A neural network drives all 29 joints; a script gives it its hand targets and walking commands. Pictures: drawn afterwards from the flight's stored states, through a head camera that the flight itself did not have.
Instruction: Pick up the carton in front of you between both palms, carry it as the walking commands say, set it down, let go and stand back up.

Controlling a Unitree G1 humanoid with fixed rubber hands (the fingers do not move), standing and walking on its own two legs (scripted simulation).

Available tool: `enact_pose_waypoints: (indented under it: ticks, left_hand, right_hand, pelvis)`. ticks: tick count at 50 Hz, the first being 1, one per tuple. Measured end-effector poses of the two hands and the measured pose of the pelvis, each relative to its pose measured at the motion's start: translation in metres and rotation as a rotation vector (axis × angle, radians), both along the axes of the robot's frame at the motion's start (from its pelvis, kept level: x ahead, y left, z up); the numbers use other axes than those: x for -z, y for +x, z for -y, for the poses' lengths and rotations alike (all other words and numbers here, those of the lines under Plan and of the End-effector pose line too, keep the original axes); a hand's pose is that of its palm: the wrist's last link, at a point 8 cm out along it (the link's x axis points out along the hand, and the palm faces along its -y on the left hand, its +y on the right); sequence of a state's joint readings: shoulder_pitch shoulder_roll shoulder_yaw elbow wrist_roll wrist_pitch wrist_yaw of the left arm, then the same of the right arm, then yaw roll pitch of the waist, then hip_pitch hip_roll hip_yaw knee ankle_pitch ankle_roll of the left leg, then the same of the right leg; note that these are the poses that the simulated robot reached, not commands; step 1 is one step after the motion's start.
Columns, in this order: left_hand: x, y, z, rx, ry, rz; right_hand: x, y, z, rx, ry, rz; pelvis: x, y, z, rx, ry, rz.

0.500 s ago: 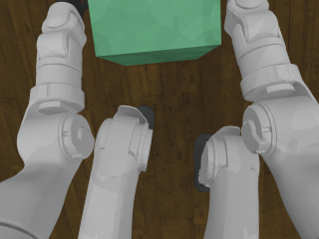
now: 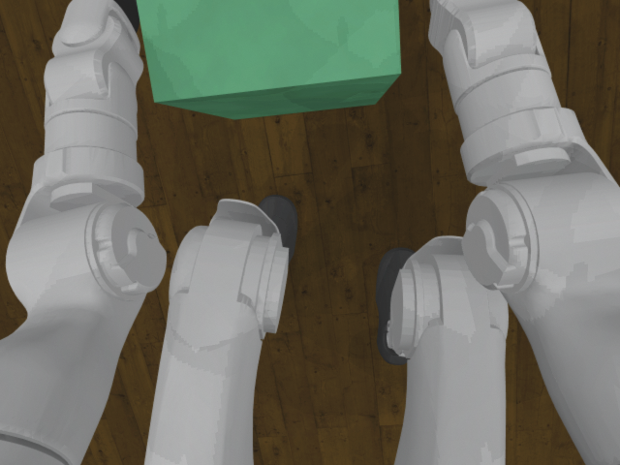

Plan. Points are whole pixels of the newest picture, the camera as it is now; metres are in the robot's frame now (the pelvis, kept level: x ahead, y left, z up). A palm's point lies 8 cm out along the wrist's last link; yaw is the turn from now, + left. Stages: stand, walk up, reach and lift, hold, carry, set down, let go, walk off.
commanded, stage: set down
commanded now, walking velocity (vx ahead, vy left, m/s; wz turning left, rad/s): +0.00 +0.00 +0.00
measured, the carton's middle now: (283, 8) +0.52 +0.13 -0.25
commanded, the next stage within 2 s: let go in 1.56 s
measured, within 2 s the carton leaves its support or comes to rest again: rests again in 0.28 s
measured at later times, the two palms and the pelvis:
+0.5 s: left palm (111, 20) +0.47 +0.30 -0.19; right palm out of the picture +0.57 -0.07 -0.19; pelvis -0.01 +0.01 +0.00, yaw +1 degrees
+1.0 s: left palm out of the picture +0.48 +0.31 -0.03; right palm out of the picture +0.59 -0.05 -0.03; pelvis +0.00 +0.01 +0.08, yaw +1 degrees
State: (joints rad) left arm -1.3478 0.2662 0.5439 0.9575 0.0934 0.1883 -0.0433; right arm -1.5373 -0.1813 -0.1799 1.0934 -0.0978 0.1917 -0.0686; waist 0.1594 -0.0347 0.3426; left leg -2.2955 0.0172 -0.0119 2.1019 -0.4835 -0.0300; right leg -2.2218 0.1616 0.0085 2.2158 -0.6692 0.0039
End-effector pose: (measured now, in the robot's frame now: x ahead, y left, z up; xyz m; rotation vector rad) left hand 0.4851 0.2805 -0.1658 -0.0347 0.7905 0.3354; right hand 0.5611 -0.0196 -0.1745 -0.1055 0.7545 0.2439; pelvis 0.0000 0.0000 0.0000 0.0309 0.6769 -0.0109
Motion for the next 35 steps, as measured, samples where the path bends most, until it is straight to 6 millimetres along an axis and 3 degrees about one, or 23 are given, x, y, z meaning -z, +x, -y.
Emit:
enact_pose_waypoints:
  ticks: [14,23,29,35]
  left_hand:
    - [0.006,-0.003,-0.002,-0.016,-0.009,0.011]
    - [0.025,-0.016,-0.01,-0.079,0.017,-0.015]
    - [0.008,-0.007,-0.024,-0.092,0.031,0.049]
    - [-0.033,0.001,-0.031,-0.089,0.029,0.134]
  right_hand:
    - [0.005,0.0,0.001,-0.033,-0.007,0.044]
    - [0.018,0.004,0.052,0.046,-0.1,0.043]
    - [-0.004,0.018,0.048,0.043,-0.078,0.096]
    - [-0.043,0.026,0.031,0.036,-0.076,0.157]
  pelvis:
    - [0.003,-0.003,-0.002,-0.009,0.004,0.04]
    - [0.002,-0.005,-0.006,-0.009,0.005,0.062]
    - [0.002,-0.006,-0.009,-0.007,-0.002,0.044]
    - [-0.008,-0.006,-0.01,-0.032,-0.015,0.019]
